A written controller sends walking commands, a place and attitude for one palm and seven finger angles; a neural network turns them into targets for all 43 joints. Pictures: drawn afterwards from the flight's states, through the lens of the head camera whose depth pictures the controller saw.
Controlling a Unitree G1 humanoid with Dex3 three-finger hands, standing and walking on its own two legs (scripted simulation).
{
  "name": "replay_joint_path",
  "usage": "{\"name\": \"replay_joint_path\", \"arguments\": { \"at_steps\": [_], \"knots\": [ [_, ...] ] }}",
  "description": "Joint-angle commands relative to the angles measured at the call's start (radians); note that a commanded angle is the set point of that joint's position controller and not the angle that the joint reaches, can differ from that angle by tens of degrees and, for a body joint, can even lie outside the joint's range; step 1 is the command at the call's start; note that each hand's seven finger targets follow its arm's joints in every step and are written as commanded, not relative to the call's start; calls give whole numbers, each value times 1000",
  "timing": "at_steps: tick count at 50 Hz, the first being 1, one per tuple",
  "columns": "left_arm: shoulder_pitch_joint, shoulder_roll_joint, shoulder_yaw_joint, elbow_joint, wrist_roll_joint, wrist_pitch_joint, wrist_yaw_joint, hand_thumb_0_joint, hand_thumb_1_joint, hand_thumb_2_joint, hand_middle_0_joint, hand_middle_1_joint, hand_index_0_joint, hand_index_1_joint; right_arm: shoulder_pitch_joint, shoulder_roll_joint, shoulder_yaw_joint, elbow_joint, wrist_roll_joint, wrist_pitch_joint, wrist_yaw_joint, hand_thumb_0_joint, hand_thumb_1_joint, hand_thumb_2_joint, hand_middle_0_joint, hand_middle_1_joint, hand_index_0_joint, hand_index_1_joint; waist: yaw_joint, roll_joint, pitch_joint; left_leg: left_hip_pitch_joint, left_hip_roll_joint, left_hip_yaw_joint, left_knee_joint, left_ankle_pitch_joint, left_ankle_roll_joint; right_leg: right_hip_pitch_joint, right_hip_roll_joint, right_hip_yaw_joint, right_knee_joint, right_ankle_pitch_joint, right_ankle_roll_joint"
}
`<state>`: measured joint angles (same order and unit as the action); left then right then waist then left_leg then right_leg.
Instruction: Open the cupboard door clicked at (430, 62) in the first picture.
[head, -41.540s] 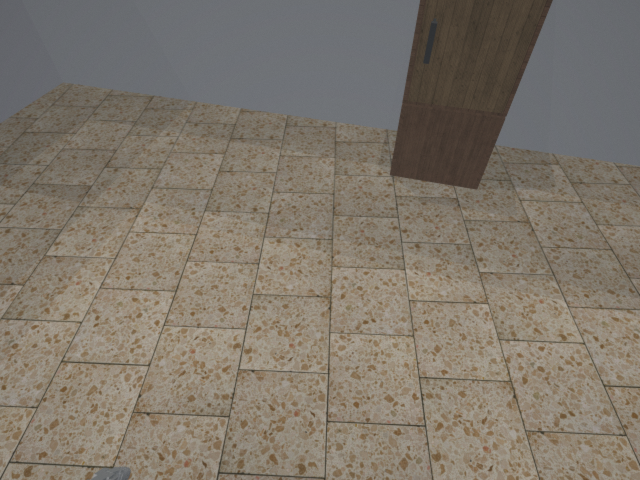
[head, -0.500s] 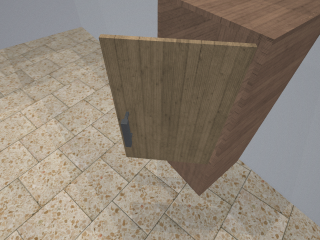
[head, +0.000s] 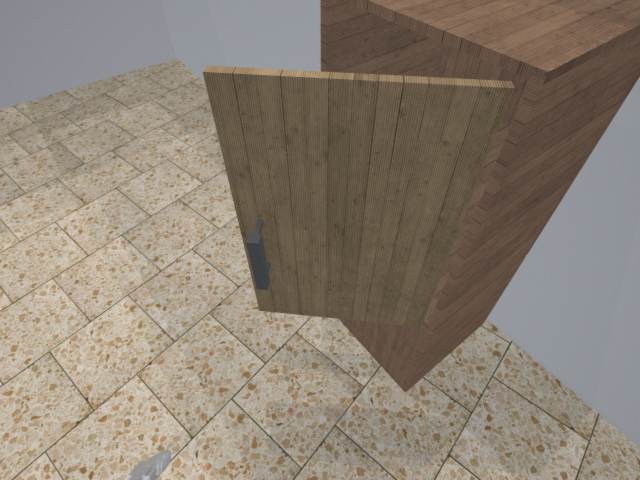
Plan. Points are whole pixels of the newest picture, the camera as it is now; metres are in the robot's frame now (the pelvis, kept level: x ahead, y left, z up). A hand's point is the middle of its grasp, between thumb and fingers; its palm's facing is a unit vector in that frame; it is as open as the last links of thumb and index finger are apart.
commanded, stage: raise the hand with hooked fingers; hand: left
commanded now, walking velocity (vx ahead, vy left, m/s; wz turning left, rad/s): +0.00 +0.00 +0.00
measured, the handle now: (261, 255) +0.51 +0.15 -0.09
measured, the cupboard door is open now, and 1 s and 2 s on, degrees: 46 46 46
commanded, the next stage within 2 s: move the hooked fingers beside the handle in 2.00 s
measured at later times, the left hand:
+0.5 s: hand (170, 465) +0.15 +0.21 -0.08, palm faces -0.02 -1.00 -0.05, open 9.6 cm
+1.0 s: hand (145, 428) +0.20 +0.25 -0.08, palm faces -0.05 -1.00 -0.05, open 12.6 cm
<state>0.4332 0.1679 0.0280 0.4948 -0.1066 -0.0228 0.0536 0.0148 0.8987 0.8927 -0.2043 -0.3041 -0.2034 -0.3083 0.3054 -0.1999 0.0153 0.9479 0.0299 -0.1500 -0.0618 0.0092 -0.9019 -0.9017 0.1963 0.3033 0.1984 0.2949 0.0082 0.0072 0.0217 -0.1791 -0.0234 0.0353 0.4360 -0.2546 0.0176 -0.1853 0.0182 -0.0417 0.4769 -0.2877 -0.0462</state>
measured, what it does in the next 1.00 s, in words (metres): lowers itself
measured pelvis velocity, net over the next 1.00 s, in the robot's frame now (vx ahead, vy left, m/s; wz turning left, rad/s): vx -0.05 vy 0.03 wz -0.01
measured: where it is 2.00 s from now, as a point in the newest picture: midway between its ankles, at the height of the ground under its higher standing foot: outside the picture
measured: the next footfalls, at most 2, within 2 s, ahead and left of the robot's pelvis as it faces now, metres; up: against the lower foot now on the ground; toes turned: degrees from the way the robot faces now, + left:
none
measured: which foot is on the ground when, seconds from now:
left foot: down 0.00-1.00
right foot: down 0.00-1.00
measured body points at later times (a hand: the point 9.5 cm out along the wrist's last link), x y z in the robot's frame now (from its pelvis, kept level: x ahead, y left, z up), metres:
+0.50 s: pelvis -0.06 +0.00 -0.12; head +0.02 +0.01 +0.33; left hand +0.15 +0.26 -0.08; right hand +0.16 -0.22 -0.18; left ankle -0.01 +0.11 -0.74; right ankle -0.02 -0.09 -0.74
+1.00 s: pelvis -0.05 +0.03 -0.11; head +0.03 +0.05 +0.33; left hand +0.19 +0.31 -0.08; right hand +0.12 -0.23 -0.18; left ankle -0.01 +0.11 -0.74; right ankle -0.02 -0.09 -0.74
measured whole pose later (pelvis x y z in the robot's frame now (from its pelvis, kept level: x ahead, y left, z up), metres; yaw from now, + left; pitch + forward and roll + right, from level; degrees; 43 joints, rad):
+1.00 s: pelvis -0.05 +0.03 -0.11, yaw +0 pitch +18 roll -4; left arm 0.21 0.32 0.29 0.21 -0.32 -0.42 -0.42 0.00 -0.18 0.44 -0.28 -0.99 -0.28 -1.00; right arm 0.23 -0.28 0.00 0.55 0.03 -0.22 -0.06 0.01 -0.90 -0.90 0.20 0.30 0.20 0.30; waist -0.02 0.02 -0.15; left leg -1.05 -0.01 0.00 1.26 -0.53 0.06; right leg -1.00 0.02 -0.09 1.20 -0.52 -0.02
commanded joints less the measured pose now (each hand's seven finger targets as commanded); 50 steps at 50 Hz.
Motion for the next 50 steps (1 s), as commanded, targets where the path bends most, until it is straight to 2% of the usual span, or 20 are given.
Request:
{"name": "replay_joint_path", "arguments": {
  "at_steps": [1,2,3,5,7,8,10,12,14,17,18,21,23,25,30,32,34,38,44,50],
  "knots": [
    [-210,120,140,-271,-96,-226,-49,0,760,840,-210,-390,-210,-390,-116,-210,-78,-260,-12,-130,-13,0,-900,-900,200,300,200,300,-88,-216,14,-163,29,-76,165,121,16,-337,-27,-45,52,86,43],
    [-139,82,154,-167,-110,-308,-98,0,737,830,-212,-405,-212,-405,-135,-201,-82,-287,-22,-133,-7,0,-900,-900,200,300,200,300,-64,-269,12,-289,16,-76,235,26,10,-414,-30,-37,113,-4,45],
    [-49,71,167,-102,-117,-385,-156,0,713,820,-213,-420,-213,-420,-154,-191,-82,-323,-20,-144,8,0,-900,-900,200,300,200,300,-13,-213,-6,-374,-2,-62,295,-12,1,-434,-39,-9,177,-36,35],
    [36,53,174,-121,-154,-547,-287,0,667,800,-217,-450,-217,-450,-191,-183,-93,-391,-29,-160,36,0,-900,-900,200,300,200,300,49,-171,-166,-497,-16,-38,414,-32,-17,-464,-33,26,322,-50,22],
    [2,99,196,-149,-180,-682,-421,0,620,780,-220,-480,-220,-480,-209,-183,-99,-446,-22,-176,58,0,-900,-900,200,300,200,300,51,-108,-253,-631,-26,-32,538,-57,-24,-493,-45,94,425,-51,18],
    [-20,156,236,-125,-191,-719,-494,0,597,770,-222,-495,-222,-495,-193,-189,-104,-465,-14,-177,67,0,-900,-900,200,300,200,300,48,-85,-279,-688,-25,-38,598,-57,-27,-485,-59,149,463,-18,17],
    [-47,201,288,-203,-243,-690,-560,0,550,750,-225,-525,-225,-525,-224,-200,-108,-548,3,-166,58,0,-900,-900,200,300,200,300,58,-102,-378,-757,-31,-11,650,-103,-12,-470,-61,196,474,-111,32],
    [-137,221,297,-319,-290,-610,-565,0,503,730,-228,-555,-228,-555,-238,-192,-97,-609,18,-152,36,0,-900,-900,200,300,200,300,47,-67,-370,-813,-31,1,680,-187,0,-481,-74,262,404,-291,51],
    [-223,253,315,-451,-295,-565,-532,0,457,710,-232,-585,-232,-585,-204,-186,-97,-620,18,-139,16,0,-900,-900,200,300,200,300,29,-44,-367,-778,-3,-26,680,-208,11,-553,-42,221,408,-398,35],
    [-280,253,275,-676,-244,-561,-451,0,387,680,-237,-630,-237,-630,-151,-173,-88,-596,3,-137,-4,0,-900,-900,200,300,200,300,-8,90,-437,-660,18,-48,684,-89,28,-581,-17,149,474,-194,23],
    [-308,255,257,-707,-237,-557,-442,0,363,670,-238,-645,-238,-645,-138,-178,-82,-582,-5,-134,-10,0,-900,-900,200,300,200,300,-31,68,-426,-662,24,-63,698,-62,30,-599,-5,132,503,-131,22],
    [-285,225,219,-644,-199,-536,-432,0,293,640,-243,-690,-243,-690,-139,-174,-72,-535,-6,-134,-17,0,-900,-900,200,300,200,300,-54,86,-370,-678,30,-82,694,-74,26,-672,4,77,522,-128,18],
    [-278,247,248,-549,-215,-504,-453,0,247,620,-247,-720,-247,-720,-141,-181,-67,-517,-4,-134,-25,0,-900,-900,200,300,200,300,-50,50,-351,-713,31,-93,698,-96,24,-678,13,74,522,-167,15],
    [-262,268,282,-536,-227,-476,-473,0,200,600,-250,-750,-250,-750,-148,-181,-65,-516,3,-139,-25,0,-900,-900,200,300,200,300,-25,65,-419,-715,27,-89,686,-104,20,-643,3,76,516,-189,19],
    [-215,281,336,-507,-264,-414,-484,0,83,550,-258,-825,-258,-825,-156,-172,-63,-532,7,-135,-16,0,-900,-900,200,300,200,300,12,29,-476,-699,21,-95,644,-71,17,-581,0,54,516,-161,22],
    [-208,275,333,-514,-259,-420,-470,0,37,530,-262,-855,-262,-855,-153,-170,-65,-529,7,-137,-11,0,-900,-900,200,300,200,300,11,40,-462,-685,23,-97,630,-71,16,-604,1,39,521,-161,21],
    [-222,275,337,-489,-259,-429,-467,0,-10,510,-265,-885,-265,-885,-145,-176,-66,-527,3,-133,-9,0,-900,-900,200,300,200,300,5,3,-432,-693,25,-102,627,-69,15,-626,7,22,534,-154,17],
    [-253,293,342,-473,-253,-459,-461,0,-103,470,-272,-945,-272,-945,-126,-193,-69,-526,1,-134,-8,0,-900,-900,200,300,200,300,-1,27,-404,-686,24,-110,617,-99,11,-676,10,5,549,-183,9],
    [-296,310,340,-502,-248,-476,-469,0,-243,410,-282,-1035,-282,-1035,-99,-213,-70,-529,1,-128,-5,0,-900,-900,200,300,200,300,-11,94,-436,-610,29,-126,594,-75,-1,-722,12,-17,569,-149,6],
    [-312,335,368,-478,-248,-465,-477,0,-383,350,-292,-1125,-292,-1125,-88,-222,-70,-536,1,-115,-4,0,-900,-900,200,300,200,300,-11,105,-449,-574,33,-140,586,-31,-19,-733,15,-32,579,-124,5]
  ]
}}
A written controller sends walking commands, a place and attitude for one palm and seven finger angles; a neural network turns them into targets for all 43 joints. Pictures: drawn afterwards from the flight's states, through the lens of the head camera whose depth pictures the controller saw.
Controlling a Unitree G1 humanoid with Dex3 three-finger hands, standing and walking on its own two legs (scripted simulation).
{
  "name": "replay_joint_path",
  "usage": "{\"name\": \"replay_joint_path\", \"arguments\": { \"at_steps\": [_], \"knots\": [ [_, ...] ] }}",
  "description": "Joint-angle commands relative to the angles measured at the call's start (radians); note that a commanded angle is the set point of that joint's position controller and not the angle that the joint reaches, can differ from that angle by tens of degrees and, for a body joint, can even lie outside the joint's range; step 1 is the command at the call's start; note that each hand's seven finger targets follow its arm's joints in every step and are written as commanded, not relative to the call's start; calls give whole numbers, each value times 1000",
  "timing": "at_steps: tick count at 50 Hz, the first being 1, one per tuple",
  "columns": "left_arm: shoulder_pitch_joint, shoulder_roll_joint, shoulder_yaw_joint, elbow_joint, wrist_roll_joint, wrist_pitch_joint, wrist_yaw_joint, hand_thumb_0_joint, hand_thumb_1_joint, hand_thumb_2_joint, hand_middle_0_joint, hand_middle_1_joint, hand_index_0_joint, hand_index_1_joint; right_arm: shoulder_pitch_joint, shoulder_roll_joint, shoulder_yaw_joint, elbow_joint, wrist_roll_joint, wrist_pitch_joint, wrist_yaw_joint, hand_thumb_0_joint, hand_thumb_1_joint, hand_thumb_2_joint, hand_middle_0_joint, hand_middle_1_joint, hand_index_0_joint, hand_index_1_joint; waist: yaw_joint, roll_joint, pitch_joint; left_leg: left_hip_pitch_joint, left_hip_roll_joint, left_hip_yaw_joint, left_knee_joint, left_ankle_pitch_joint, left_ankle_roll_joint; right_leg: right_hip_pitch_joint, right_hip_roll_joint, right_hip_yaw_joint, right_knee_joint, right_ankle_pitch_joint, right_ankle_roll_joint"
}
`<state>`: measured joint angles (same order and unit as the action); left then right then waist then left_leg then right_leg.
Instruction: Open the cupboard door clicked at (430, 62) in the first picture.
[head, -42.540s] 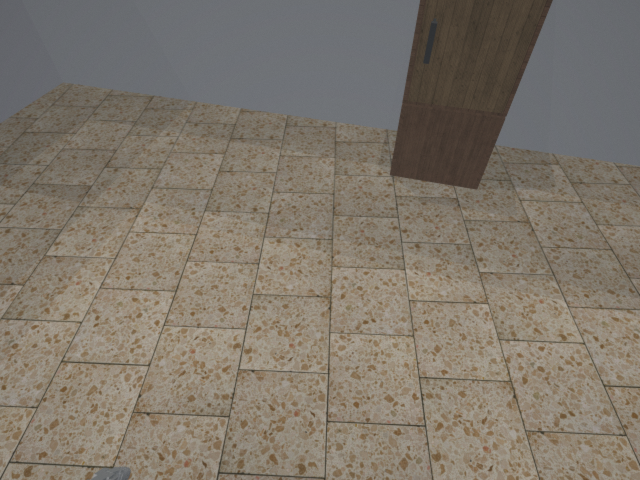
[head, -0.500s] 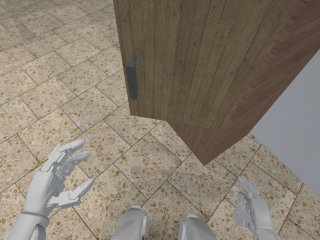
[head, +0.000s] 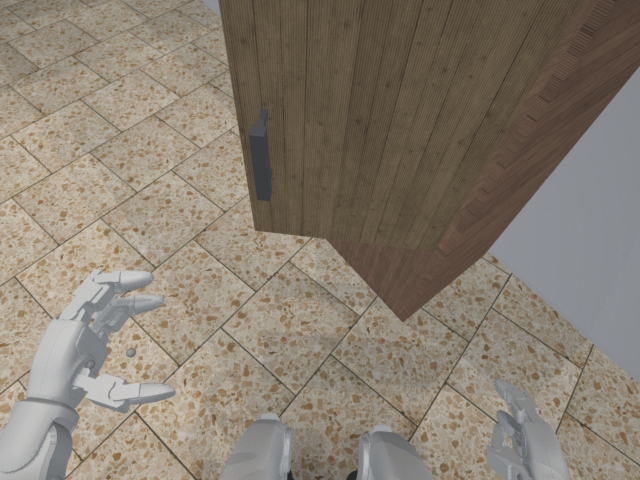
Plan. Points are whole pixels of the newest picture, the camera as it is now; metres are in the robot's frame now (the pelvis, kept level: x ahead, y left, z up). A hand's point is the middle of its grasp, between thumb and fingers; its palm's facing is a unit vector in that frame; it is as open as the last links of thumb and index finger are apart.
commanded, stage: raise the hand with hooked fingers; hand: left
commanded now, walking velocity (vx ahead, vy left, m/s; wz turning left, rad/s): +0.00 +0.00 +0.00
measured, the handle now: (263, 156) +0.56 +0.13 +0.02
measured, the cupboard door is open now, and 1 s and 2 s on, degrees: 46 46 46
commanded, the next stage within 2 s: move the hooked fingers beside the handle in 1.00 s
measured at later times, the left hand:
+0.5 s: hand (106, 319) +0.28 +0.26 +0.03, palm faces -0.04 -1.00 -0.07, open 13.9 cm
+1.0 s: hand (118, 315) +0.29 +0.25 +0.03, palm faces -0.05 -1.00 -0.06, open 13.9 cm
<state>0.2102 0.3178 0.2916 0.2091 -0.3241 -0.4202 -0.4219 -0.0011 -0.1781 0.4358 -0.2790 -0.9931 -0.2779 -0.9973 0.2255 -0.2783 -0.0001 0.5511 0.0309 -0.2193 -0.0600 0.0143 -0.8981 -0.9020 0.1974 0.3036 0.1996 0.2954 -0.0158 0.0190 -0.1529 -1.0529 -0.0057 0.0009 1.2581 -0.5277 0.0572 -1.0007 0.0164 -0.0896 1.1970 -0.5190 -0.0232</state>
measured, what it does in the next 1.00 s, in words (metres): stands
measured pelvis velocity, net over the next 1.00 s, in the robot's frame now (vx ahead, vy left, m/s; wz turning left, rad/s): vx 0.01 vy -0.02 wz -0.01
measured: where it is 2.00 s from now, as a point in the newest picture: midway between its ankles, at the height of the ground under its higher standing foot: outside the picture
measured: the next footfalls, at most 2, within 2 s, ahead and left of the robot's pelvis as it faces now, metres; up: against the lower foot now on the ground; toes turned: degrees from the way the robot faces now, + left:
none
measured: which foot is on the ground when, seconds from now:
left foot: down 0.00-1.00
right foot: down 0.00-1.00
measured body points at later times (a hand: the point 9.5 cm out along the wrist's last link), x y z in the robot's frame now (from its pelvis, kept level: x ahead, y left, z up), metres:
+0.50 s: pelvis +0.00 -0.01 +0.00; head +0.10 +0.01 +0.44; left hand +0.28 +0.32 +0.04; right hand +0.17 -0.26 -0.08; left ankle +0.04 +0.08 -0.63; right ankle +0.03 -0.11 -0.63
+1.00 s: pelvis +0.01 -0.02 +0.00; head +0.11 +0.00 +0.43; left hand +0.28 +0.31 +0.04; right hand +0.17 -0.27 -0.09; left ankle +0.04 +0.08 -0.63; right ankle +0.03 -0.11 -0.63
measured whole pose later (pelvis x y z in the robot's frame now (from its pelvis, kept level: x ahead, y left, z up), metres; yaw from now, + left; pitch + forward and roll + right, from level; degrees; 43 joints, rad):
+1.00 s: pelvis +0.01 -0.02 +0.00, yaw +0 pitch +20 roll -3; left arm 0.03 0.41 0.43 0.40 -0.38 -0.39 -0.57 -0.01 -0.49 0.30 -0.30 -1.20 -0.30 -1.20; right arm 0.24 -0.28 0.03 0.54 0.04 -0.19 -0.05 0.01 -0.90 -0.90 0.20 0.30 0.20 0.30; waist -0.02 0.03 -0.15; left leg -1.09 0.01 -0.01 1.27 -0.54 0.04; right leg -1.04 0.03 -0.10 1.22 -0.53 -0.05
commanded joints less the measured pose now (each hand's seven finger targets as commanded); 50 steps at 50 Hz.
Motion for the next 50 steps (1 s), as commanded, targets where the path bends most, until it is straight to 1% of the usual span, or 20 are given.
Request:
{"name": "replay_joint_path", "arguments": {
  "at_steps": [1,2,3,5,8,12,17,18,21,23,24,27,29,34,38,40,42,44,47,50],
  "knots": [
    [-93,183,104,-192,-31,-64,-3,0,-407,340,-293,-1140,-293,-1140,-10,-144,-55,-140,1,-45,-4,0,-900,-900,200,300,200,300,14,108,-269,307,16,-109,-240,241,-63,76,17,13,-141,104,-18],
    [-103,187,103,-199,-32,-63,-6,0,-430,330,-295,-1155,-295,-1155,-10,-147,-54,-142,1,-45,-4,0,-900,-900,200,300,200,300,12,118,-276,312,15,-110,-239,237,-63,70,16,15,-143,104,-17],
    [-113,200,116,-168,-33,-54,-11,0,-453,320,-297,-1170,-297,-1170,-2,-149,-53,-141,-2,-41,-5,0,-900,-900,200,300,200,300,7,88,-262,301,18,-117,-237,250,-64,69,22,11,-138,112,-20],
    [-134,209,120,-152,-32,-48,-24,0,-500,300,-300,-1200,-300,-1200,1,-152,-51,-141,2,-37,-5,0,-900,-900,200,300,200,300,4,89,-266,300,18,-111,-234,242,-61,71,20,14,-144,110,-16],
    [-173,236,139,-146,-41,-43,-46,0,-500,300,-300,-1200,-300,-1200,2,-157,-48,-144,1,-39,-6,0,-900,-900,200,300,200,300,7,121,-282,313,17,-115,-226,263,-67,64,23,15,-136,118,-23],
    [-194,249,157,-106,-51,-39,-72,0,-500,300,-300,-1200,-300,-1200,8,-159,-47,-140,4,-37,-7,0,-900,-900,200,300,200,300,3,82,-288,301,17,-104,-215,272,-58,78,21,20,-147,130,-15],
    [-258,286,185,-53,-64,-32,-105,0,-500,300,-300,-1200,-300,-1200,12,-164,-43,-135,7,-36,-9,0,-900,-900,200,300,200,300,4,82,-286,274,14,-101,-210,237,-52,80,20,28,-149,110,-17],
    [-277,303,196,-47,-71,-32,-116,0,-500,300,-300,-1200,-300,-1200,12,-166,-41,-137,5,-38,-10,0,-900,-900,200,300,200,300,7,101,-288,270,12,-97,-201,254,-52,83,24,32,-144,120,-23],
    [-286,323,217,-10,-75,-28,-131,0,-500,300,-300,-1200,-300,-1200,17,-168,-40,-136,10,-33,-11,0,-900,-900,200,300,200,300,8,64,-297,241,11,-86,-196,232,-39,108,20,42,-154,110,-17],
    [-307,348,234,-8,-79,-30,-140,0,-500,300,-300,-1200,-300,-1200,23,-170,-41,-133,7,-36,-11,0,-900,-900,200,300,200,300,11,101,-312,256,12,-83,-184,267,-41,102,23,44,-145,132,-23],
    [-318,362,249,-3,-84,-31,-145,0,-500,300,-300,-1200,-300,-1200,27,-171,-40,-130,8,-33,-10,0,-900,-900,200,300,200,300,11,83,-329,254,12,-80,-182,276,-38,118,20,48,-147,145,-19],
    [-294,330,225,16,-90,-30,-158,0,-500,300,-300,-1200,-300,-1200,29,-170,-44,-130,12,-35,-7,0,-900,-900,200,300,200,300,8,81,-319,242,12,-72,-180,264,-32,117,17,55,-156,138,-15],
    [-285,340,235,16,-97,-27,-166,0,-500,300,-300,-1200,-300,-1200,33,-171,-45,-131,10,-37,-4,0,-900,-900,200,300,200,300,11,68,-337,241,11,-69,-171,293,-30,136,18,58,-153,169,-15],
    [-280,353,252,29,-97,-23,-153,0,-500,300,-300,-1200,-300,-1200,34,-170,-45,-133,10,-31,0,0,-900,-900,200,300,200,300,10,50,-310,179,9,-54,-158,255,-23,154,14,78,-160,143,-12],
    [-296,367,256,-27,-95,-46,-138,0,-500,300,-300,-1200,-300,-1200,37,-167,-47,-136,9,-34,-1,0,-900,-900,200,300,200,300,13,90,-331,205,12,-56,-155,289,-24,160,17,76,-148,172,-18],
    [-277,352,246,-14,-88,-48,-135,0,-500,300,-300,-1200,-300,-1200,34,-165,-46,-133,11,-31,1,0,-900,-900,200,300,200,300,13,104,-329,225,13,-59,-166,285,-28,141,16,69,-148,166,-14],
    [-278,351,249,-10,-88,-45,-131,0,-500,300,-300,-1200,-300,-1200,31,-166,-47,-134,11,-29,-1,0,-900,-900,200,300,200,300,7,71,-320,208,11,-60,-166,263,-24,142,14,69,-154,151,-9],
    [-287,343,245,4,-94,-41,-139,0,-500,300,-300,-1200,-300,-1200,34,-166,-44,-132,11,-26,-2,0,-900,-900,200,300,200,300,1,62,-320,201,11,-57,-158,260,-23,142,17,74,-155,155,-10],
    [-297,337,232,3,-91,-35,-142,0,-500,300,-300,-1200,-300,-1200,28,-167,-43,-135,14,-25,-3,0,-900,-900,200,300,200,300,1,83,-303,201,10,-61,-168,236,-24,132,13,71,-161,130,-10],
    [-285,347,242,8,-91,-34,-150,0,-500,300,-300,-1200,-300,-1200,34,-167,-44,-138,14,-23,-5,0,-900,-900,200,300,200,300,4,62,-329,207,12,-59,-158,267,-23,149,16,73,-153,165,-10]
  ]
}}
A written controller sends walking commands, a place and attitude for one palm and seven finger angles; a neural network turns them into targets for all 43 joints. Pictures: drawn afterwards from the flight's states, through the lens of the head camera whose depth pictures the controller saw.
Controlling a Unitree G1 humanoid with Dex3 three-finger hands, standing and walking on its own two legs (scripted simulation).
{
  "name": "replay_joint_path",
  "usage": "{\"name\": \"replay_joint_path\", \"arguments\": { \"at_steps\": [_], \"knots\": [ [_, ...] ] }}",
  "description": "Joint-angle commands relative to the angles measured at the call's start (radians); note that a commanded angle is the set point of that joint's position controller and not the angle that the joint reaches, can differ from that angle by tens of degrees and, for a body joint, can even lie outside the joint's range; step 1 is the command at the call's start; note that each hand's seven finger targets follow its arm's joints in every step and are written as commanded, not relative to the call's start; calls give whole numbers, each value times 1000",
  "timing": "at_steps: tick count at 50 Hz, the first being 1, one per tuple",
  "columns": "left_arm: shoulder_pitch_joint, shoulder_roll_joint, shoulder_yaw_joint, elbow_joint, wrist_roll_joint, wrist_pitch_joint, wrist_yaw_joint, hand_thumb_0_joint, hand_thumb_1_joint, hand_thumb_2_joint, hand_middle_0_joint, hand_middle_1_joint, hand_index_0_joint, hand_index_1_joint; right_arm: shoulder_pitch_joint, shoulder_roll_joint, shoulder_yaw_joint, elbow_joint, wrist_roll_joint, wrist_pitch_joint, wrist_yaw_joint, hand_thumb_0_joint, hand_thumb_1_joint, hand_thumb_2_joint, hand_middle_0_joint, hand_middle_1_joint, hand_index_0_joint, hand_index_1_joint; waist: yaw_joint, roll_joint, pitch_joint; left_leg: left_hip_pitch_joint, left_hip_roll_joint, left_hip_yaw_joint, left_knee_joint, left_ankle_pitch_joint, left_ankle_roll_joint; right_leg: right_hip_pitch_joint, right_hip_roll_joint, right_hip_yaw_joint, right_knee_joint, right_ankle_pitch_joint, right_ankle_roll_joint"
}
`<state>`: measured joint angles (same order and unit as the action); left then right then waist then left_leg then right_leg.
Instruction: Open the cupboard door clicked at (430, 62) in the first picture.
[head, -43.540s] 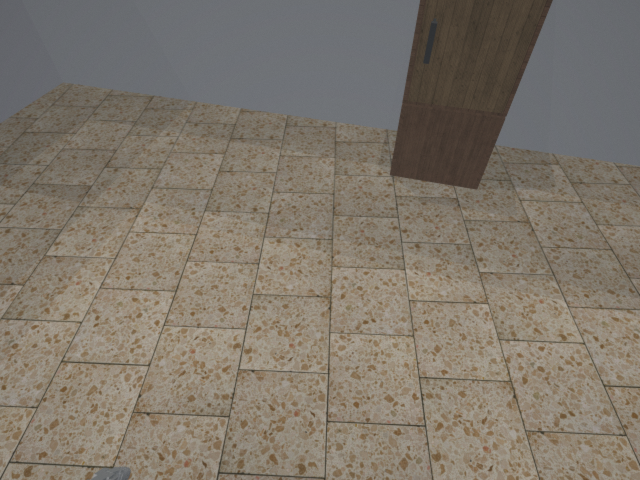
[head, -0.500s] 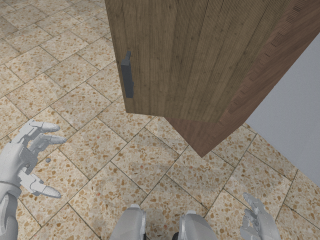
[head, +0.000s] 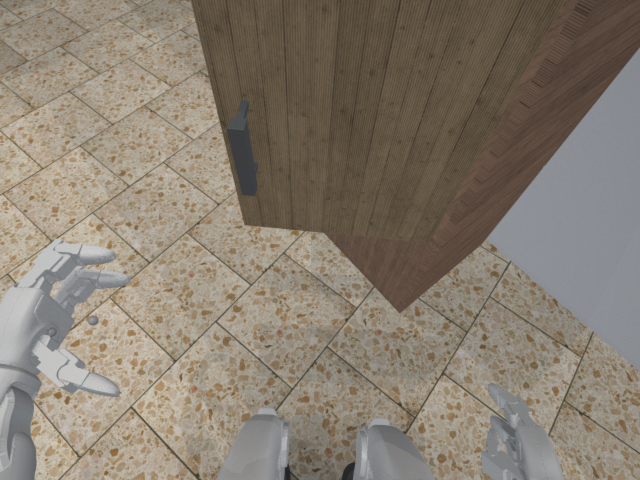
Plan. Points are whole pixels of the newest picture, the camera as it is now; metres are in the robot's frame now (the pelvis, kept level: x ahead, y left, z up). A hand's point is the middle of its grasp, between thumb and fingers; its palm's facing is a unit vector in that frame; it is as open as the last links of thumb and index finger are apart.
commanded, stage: move the hooked fingers beside the handle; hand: left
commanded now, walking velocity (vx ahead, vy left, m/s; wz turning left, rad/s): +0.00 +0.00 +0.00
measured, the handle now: (246, 150) +0.56 +0.14 +0.02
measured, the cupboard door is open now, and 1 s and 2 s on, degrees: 46 46 46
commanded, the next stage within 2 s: none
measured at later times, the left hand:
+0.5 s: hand (125, 277) +0.33 +0.25 +0.04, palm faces -0.07 -1.00 -0.04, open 14.0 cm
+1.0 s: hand (155, 229) +0.40 +0.24 +0.03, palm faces -0.05 -1.00 -0.03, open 14.0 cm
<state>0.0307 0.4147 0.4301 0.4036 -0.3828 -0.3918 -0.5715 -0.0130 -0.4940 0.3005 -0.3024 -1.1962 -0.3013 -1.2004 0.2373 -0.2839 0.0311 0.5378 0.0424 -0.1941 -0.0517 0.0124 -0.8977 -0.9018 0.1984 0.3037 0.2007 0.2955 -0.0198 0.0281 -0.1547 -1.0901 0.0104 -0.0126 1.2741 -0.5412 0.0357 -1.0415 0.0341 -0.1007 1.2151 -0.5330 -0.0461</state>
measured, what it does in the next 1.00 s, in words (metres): stands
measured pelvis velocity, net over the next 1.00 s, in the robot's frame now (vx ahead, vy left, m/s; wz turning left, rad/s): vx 0.00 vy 0.01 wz -0.02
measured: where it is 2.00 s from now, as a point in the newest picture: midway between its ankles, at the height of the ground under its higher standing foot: outside the picture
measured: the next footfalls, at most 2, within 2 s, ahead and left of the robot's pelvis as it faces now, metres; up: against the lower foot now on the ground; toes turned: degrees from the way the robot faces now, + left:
none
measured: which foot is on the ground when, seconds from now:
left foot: down 0.00-1.00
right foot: down 0.00-1.00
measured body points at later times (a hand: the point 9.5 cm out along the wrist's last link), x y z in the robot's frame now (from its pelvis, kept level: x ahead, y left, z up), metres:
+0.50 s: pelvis +0.00 +0.01 +0.00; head +0.11 +0.03 +0.44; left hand +0.33 +0.31 +0.04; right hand +0.15 -0.25 -0.09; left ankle +0.03 +0.10 -0.63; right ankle +0.03 -0.10 -0.63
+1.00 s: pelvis +0.00 +0.01 +0.00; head +0.13 +0.02 +0.43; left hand +0.40 +0.29 +0.03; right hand +0.11 -0.26 -0.11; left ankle +0.03 +0.10 -0.63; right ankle +0.03 -0.10 -0.63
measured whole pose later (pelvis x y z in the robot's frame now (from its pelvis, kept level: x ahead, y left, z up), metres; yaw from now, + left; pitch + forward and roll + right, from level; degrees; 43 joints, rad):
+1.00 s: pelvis +0.00 +0.01 +0.00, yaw -1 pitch +23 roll -3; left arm -0.42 0.43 0.39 0.76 -0.24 -0.41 -0.44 -0.01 -0.49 0.30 -0.30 -1.20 -0.30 -1.20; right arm 0.28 -0.28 0.03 0.60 0.03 -0.07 -0.04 0.01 -0.90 -0.90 0.20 0.30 0.20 0.30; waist -0.07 0.02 -0.16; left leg -1.14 0.01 0.01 1.28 -0.54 0.04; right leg -1.10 0.04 -0.08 1.22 -0.53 -0.04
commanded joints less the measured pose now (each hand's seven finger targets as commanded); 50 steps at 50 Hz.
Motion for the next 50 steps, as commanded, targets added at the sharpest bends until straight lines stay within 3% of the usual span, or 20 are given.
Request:
{"name": "replay_joint_path", "arguments": {
  "at_steps": [1,5,9,14,15,17,19,21,23,24,29,31,33,34,36,39,41,43,46,50],
  "knots": [
    [-112,240,93,-191,-31,-61,-2,0,-500,300,-300,-1200,-300,-1200,19,-161,-74,-126,3,-48,-13,0,-900,-900,200,300,200,300,6,68,-320,247,-4,-46,-177,275,-2,178,-2,80,-170,173,13],
    [-120,248,106,-187,-39,-60,-5,0,-500,300,-300,-1200,-300,-1200,19,-160,-73,-125,1,-47,-15,0,-900,-900,200,300,200,300,8,56,-328,237,-6,-45,-168,282,-2,185,-2,82,-166,182,13],
    [-251,223,58,-176,-24,-60,4,0,-500,300,-300,-1200,-300,-1200,19,-164,-70,-104,0,-49,-21,0,-900,-900,200,300,200,300,-20,61,-316,241,-3,-52,-156,251,-1,132,-1,81,-162,152,13],
    [-336,241,44,-143,1,-46,8,0,-500,300,-300,-1200,-300,-1200,27,-169,-68,-95,1,-43,-26,0,-900,-900,200,300,200,300,-19,94,-344,269,0,-56,-161,261,-6,118,-4,79,-157,155,8],
    [-324,267,69,-129,5,-44,16,0,-500,300,-300,-1200,-300,-1200,31,-172,-70,-96,1,-38,-26,0,-900,-900,200,300,200,300,-7,90,-347,277,1,-61,-171,261,-9,118,-4,73,-158,148,7],
    [-340,236,34,-159,15,-41,30,0,-500,300,-300,-1200,-300,-1200,26,-167,-70,-102,1,-37,-22,0,-900,-900,200,300,200,300,-3,121,-380,320,1,-66,-181,299,-14,119,-8,68,-153,172,7],
    [-315,220,25,-154,21,-35,47,0,-500,300,-300,-1200,-300,-1200,34,-166,-71,-104,0,-30,-16,0,-900,-900,200,300,200,300,-1,111,-399,348,4,-71,-185,344,-19,116,-4,61,-151,200,7],
    [-367,235,37,-108,30,-25,75,0,-500,300,-300,-1200,-300,-1200,35,-167,-70,-95,-1,-15,-13,0,-900,-900,200,300,200,300,-16,57,-346,287,4,-67,-187,281,-13,116,-5,63,-159,168,14],
    [-377,248,52,-73,41,-26,95,0,-500,300,-300,-1200,-300,-1200,40,-168,-67,-100,-2,-3,-14,0,-900,-900,200,300,200,300,-12,47,-330,253,1,-62,-188,256,-10,123,-2,63,-157,151,9],
    [-400,235,40,-75,49,-29,102,0,-500,300,-300,-1200,-300,-1200,38,-166,-66,-97,-4,2,-12,0,-900,-900,200,300,200,300,-13,76,-349,271,2,-61,-190,268,-13,118,-4,66,-155,162,10],
    [-485,203,-8,-57,73,-50,121,0,-500,300,-300,-1200,-300,-1200,65,-166,-70,-84,-8,18,-7,0,-900,-900,200,300,200,300,-30,76,-401,334,8,-71,-187,321,-19,104,-2,61,-149,196,11],
    [-537,208,-11,-21,82,-53,128,0,-500,300,-300,-1200,-300,-1200,72,-170,-70,-70,-7,28,-8,0,-900,-900,200,300,200,300,-41,68,-377,321,9,-75,-188,303,-19,87,-4,59,-151,183,13],
    [-548,240,17,6,84,-61,134,0,-500,300,-300,-1200,-300,-1200,79,-172,-70,-64,-9,34,-10,0,-900,-900,200,300,200,300,-30,73,-384,305,6,-68,-180,310,-18,103,-1,64,-146,193,8],
    [-553,221,2,27,93,-59,134,0,-500,300,-300,-1200,-300,-1200,82,-168,-69,-62,-9,40,-7,0,-900,-900,200,300,200,300,-35,74,-390,313,6,-63,-181,316,-17,102,-2,67,-150,204,11],
    [-605,248,21,47,98,-63,142,0,-500,300,-300,-1200,-300,-1200,87,-170,-70,-52,-10,51,-8,0,-900,-900,200,300,200,300,-37,67,-388,304,6,-63,-179,315,-16,108,-4,68,-150,209,12],
    [-587,275,54,72,99,-72,143,0,-500,300,-300,-1200,-300,-1200,100,-166,-70,-51,-14,64,-2,0,-900,-900,200,300,200,300,-21,63,-440,304,5,-52,-167,378,-16,158,-1,75,-139,274,11],
    [-624,239,18,89,103,-74,139,0,-500,300,-300,-1200,-300,-1200,99,-160,-70,-48,-12,73,3,0,-900,-900,200,300,200,300,-36,75,-424,292,3,-45,-163,368,-12,155,-3,81,-146,278,15],
    [-667,260,30,120,100,-81,135,0,-500,300,-300,-1200,-300,-1200,106,-164,-68,-41,-12,80,1,0,-900,-900,200,300,200,300,-48,41,-412,262,4,-46,-151,351,-6,158,3,83,-141,276,13],
    [-709,261,25,159,116,-87,134,0,-500,300,-300,-1200,-300,-1200,114,-165,-70,-31,-13,91,3,0,-900,-900,200,300,200,300,-47,79,-412,273,5,-45,-155,336,-10,134,0,85,-145,258,14],
    [-821,234,-21,187,130,-96,141,0,-500,300,-300,-1200,-300,-1200,131,-170,-73,-10,-13,101,3,0,-900,-900,200,300,200,300,-73,99,-420,321,11,-61,-150,356,-14,71,1,75,-138,251,13]
  ]
}}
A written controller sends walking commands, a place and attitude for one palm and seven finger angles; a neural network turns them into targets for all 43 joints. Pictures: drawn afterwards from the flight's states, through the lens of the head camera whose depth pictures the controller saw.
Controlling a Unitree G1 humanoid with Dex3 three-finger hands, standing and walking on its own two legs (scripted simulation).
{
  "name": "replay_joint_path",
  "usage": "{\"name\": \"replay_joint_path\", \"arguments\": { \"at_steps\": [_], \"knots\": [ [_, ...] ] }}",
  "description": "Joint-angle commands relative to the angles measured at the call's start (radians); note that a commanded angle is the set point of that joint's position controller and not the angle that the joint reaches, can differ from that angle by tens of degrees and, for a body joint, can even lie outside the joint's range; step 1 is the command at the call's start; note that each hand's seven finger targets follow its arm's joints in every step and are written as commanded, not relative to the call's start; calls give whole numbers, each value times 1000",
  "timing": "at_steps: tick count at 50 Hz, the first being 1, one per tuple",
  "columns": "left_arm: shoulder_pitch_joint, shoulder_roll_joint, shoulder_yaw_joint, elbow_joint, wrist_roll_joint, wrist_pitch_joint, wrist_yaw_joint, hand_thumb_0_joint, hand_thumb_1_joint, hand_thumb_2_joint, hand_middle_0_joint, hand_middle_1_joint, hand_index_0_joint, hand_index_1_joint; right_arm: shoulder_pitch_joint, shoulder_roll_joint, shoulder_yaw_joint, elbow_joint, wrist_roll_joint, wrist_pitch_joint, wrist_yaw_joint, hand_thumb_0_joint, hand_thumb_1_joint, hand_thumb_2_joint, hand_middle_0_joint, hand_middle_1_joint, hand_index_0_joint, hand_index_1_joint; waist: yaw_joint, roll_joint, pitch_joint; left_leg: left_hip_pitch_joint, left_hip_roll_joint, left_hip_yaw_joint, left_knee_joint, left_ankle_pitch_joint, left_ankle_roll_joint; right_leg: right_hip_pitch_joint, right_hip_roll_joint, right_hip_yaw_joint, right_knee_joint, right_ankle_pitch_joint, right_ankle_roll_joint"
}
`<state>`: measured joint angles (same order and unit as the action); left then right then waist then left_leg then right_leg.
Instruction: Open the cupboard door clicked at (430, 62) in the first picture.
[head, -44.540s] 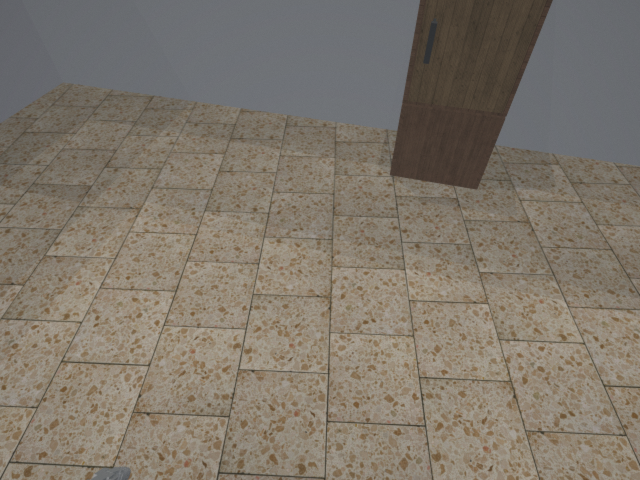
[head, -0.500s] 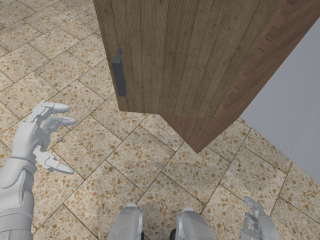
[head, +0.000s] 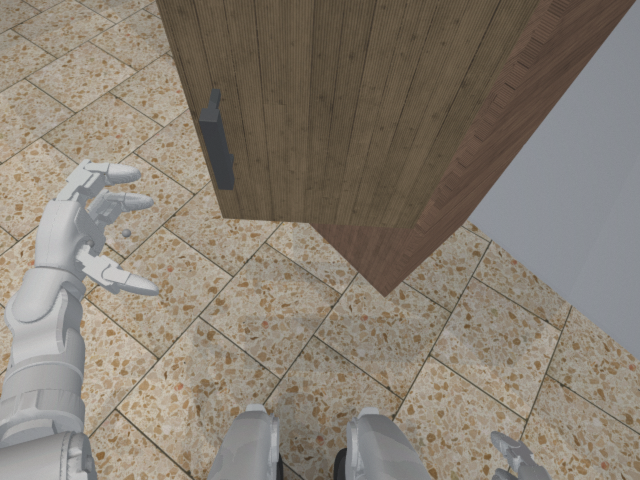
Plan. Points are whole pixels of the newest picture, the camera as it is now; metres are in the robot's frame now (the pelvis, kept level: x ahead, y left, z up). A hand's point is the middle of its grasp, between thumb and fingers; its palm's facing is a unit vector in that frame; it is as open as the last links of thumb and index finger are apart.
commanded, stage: move the hooked fingers beside the handle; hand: left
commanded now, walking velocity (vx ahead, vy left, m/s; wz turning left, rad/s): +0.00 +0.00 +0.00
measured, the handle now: (221, 142) +0.55 +0.15 +0.02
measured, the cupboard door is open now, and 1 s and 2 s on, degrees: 46 46 46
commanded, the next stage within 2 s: slide the fingers in behind the handle in 1.50 s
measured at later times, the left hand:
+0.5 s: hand (159, 184) +0.47 +0.22 +0.03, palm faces -0.04 -1.00 -0.03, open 14.0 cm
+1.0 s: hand (173, 167) +0.51 +0.21 +0.02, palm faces -0.02 -1.00 -0.03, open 13.9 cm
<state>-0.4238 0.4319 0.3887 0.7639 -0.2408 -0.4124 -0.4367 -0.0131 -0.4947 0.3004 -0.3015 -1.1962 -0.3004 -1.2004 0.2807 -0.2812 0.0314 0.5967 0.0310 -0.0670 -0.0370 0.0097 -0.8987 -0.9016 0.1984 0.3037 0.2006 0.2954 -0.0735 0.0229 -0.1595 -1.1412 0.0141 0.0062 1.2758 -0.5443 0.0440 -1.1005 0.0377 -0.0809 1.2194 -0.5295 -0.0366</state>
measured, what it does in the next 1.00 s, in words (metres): stands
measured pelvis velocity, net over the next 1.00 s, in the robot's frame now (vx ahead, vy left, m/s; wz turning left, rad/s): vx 0.00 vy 0.00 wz -0.04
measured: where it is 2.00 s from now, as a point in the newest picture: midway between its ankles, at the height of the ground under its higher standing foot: outside the picture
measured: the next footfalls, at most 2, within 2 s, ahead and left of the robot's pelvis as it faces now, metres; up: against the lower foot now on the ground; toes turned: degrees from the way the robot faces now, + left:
none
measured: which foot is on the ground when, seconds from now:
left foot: down 0.00-1.00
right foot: down 0.00-1.00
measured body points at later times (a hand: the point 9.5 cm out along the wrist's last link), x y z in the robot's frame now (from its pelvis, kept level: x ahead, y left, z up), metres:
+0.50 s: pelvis -0.01 +0.00 -0.01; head +0.15 +0.02 +0.41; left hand +0.47 +0.27 +0.03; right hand +0.05 -0.27 -0.13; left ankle +0.03 +0.09 -0.62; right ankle +0.02 -0.10 -0.62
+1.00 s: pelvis +0.00 +0.00 -0.01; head +0.18 +0.02 +0.40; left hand +0.50 +0.26 +0.02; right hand +0.01 -0.26 -0.13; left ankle +0.03 +0.09 -0.62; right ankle +0.02 -0.10 -0.62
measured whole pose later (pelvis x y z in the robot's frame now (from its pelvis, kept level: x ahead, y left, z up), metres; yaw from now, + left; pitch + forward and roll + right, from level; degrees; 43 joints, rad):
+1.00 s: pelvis +0.00 +0.00 -0.01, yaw -2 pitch +29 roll -4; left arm -0.79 0.54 0.47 1.05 -0.11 -0.41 -0.33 -0.01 -0.49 0.30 -0.30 -1.20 -0.30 -1.20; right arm 0.36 -0.26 0.06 0.60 0.00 0.08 0.01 0.01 -0.90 -0.90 0.20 0.30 0.20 0.30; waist -0.17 0.04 -0.14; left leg -1.27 0.04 0.01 1.32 -0.56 0.05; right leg -1.23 0.06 -0.07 1.24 -0.52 -0.03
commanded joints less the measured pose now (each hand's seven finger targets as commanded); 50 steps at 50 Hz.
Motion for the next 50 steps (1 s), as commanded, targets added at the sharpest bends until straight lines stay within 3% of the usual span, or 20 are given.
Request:
{"name": "replay_joint_path", "arguments": {
  "at_steps": [1,6,8,9,11,21,23,24,28,30,32,34,37,39,41,44,45,48,49,50],
  "knots": [
    [-391,211,13,-162,-8,-76,11,0,-500,300,-300,-1200,-300,-1200,91,-172,-73,-65,-3,-24,-10,0,-900,-900,200,300,200,300,-22,93,-419,374,7,-83,-151,351,-21,127,-3,54,-143,238,4],
    [-458,284,67,-73,20,-83,42,0,-500,300,-300,-1200,-300,-1200,106,-179,-68,-55,-9,-3,-9,0,-900,-900,200,300,200,300,-17,80,-427,324,4,-79,-138,332,-19,137,-3,59,-133,232,3],
    [-507,277,57,-71,23,-94,50,0,-500,300,-300,-1200,-300,-1200,111,-173,-64,-60,-12,2,-7,0,-900,-900,200,300,200,300,-25,84,-441,322,2,-75,-127,340,-15,141,2,61,-124,245,1],
    [-500,284,63,-54,30,-94,51,0,-500,300,-300,-1200,-300,-1200,113,-173,-63,-58,-14,7,-3,0,-900,-900,200,300,200,300,-16,99,-469,326,2,-72,-125,349,-17,151,0,64,-122,254,3],
    [-511,305,78,-10,38,-96,54,0,-500,300,-300,-1200,-300,-1200,118,-173,-61,-57,-15,17,0,0,-900,-900,200,300,200,300,-21,75,-458,287,1,-67,-118,333,-12,168,1,71,-125,253,6],
    [-709,322,51,90,63,-94,46,0,-500,300,-300,-1200,-300,-1200,159,-184,-57,-32,-20,50,4,0,-900,-900,200,300,200,300,-77,119,-464,291,10,-83,-89,335,-7,80,6,65,-110,239,8],
    [-756,325,49,75,63,-99,53,0,-500,300,-300,-1200,-300,-1200,171,-186,-56,-31,-24,52,3,0,-900,-900,200,300,200,300,-85,134,-496,313,8,-90,-81,359,-6,69,8,62,-101,250,5],
    [-745,361,80,96,69,-97,59,0,-500,300,-300,-1200,-300,-1200,179,-191,-57,-26,-28,57,5,0,-900,-900,200,300,200,300,-71,130,-529,311,9,-90,-79,363,-9,84,8,63,-99,252,6],
    [-824,347,51,150,88,-86,79,0,-500,300,-300,-1200,-300,-1200,192,-189,-49,-18,-32,68,8,0,-900,-900,200,300,200,300,-107,143,-483,289,10,-98,-70,344,-4,34,13,57,-97,226,4],
    [-842,408,88,187,107,-77,95,0,-500,300,-300,-1200,-300,-1200,202,-199,-45,-17,-35,79,7,0,-900,-900,200,300,200,300,-111,113,-482,249,13,-97,-64,329,-3,44,12,58,-94,220,9],
    [-887,428,94,161,121,-81,106,0,-500,300,-300,-1200,-300,-1200,209,-197,-44,-18,-40,83,10,0,-900,-900,200,300,200,300,-109,168,-531,266,13,-97,-53,357,-3,45,11,61,-84,237,7],
    [-885,420,90,169,126,-83,108,0,-500,300,-300,-1200,-300,-1200,221,-194,-44,-21,-44,89,18,0,-900,-900,200,300,200,300,-110,188,-569,307,15,-101,-48,407,-7,39,16,57,-77,267,5],
    [-860,425,92,202,137,-64,111,0,-500,300,-300,-1200,-300,-1200,231,-195,-40,-28,-45,107,24,0,-900,-900,200,300,200,300,-112,167,-542,275,18,-100,-50,413,-5,55,16,53,-74,284,8],
    [-801,448,124,148,134,-68,108,0,-500,300,-300,-1200,-300,-1200,239,-196,-45,-44,-46,118,30,0,-900,-900,200,300,200,300,-77,194,-628,335,19,-103,-57,483,-12,89,17,52,-64,335,4],
    [-740,435,131,118,122,-61,106,0,-500,300,-300,-1200,-300,-1200,236,-190,-49,-51,-42,127,37,0,-900,-900,200,300,200,300,-65,179,-625,338,20,-95,-66,504,-12,125,17,55,-76,369,6],
    [-727,403,120,106,104,-52,103,0,-500,300,-300,-1200,-300,-1200,233,-186,-50,-50,-36,135,38,0,-900,-900,200,300,200,300,-84,119,-562,291,21,-86,-74,461,-2,139,18,60,-97,369,15],
    [-726,430,138,89,105,-56,105,0,-500,300,-300,-1200,-300,-1200,234,-186,-52,-50,-36,137,35,0,-900,-900,200,300,200,300,-76,119,-560,278,19,-83,-79,450,-2,163,17,64,-100,370,14],
    [-777,394,109,30,101,-84,108,0,-500,300,-300,-1200,-300,-1200,229,-178,-55,-40,-35,129,31,0,-900,-900,200,300,200,300,-93,141,-562,317,19,-85,-79,448,-1,142,19,66,-105,361,12],
    [-779,417,127,11,99,-97,110,0,-500,300,-300,-1200,-300,-1200,229,-180,-56,-33,-38,127,30,0,-900,-900,200,300,200,300,-80,170,-586,341,18,-85,-82,461,-7,150,17,67,-107,365,11],
    [-755,377,99,36,99,-99,106,0,-500,300,-300,-1200,-300,-1200,225,-175,-56,-29,-37,124,31,0,-900,-900,200,300,200,300,-87,167,-573,348,16,-85,-86,457,-9,141,19,64,-112,358,10]
  ]
}}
